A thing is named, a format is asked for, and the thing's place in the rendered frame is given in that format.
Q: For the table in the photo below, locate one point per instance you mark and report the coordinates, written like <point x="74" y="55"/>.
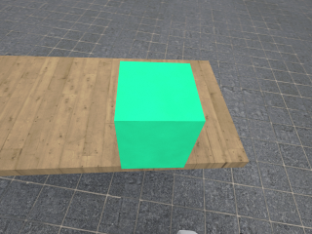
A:
<point x="57" y="117"/>

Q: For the carton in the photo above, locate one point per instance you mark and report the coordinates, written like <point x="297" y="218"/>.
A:
<point x="158" y="114"/>

